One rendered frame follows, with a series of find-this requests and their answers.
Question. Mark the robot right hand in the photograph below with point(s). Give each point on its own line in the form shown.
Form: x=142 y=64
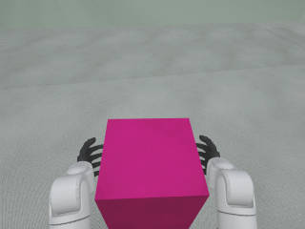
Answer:
x=210 y=150

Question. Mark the robot left forearm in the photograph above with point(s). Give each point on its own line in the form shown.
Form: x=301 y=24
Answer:
x=70 y=198

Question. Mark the robot left hand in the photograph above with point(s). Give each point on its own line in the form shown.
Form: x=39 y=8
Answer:
x=86 y=151

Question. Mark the robot right forearm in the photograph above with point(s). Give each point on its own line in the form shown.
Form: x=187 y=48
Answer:
x=234 y=195

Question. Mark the carton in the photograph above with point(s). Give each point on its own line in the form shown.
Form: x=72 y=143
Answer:
x=150 y=174

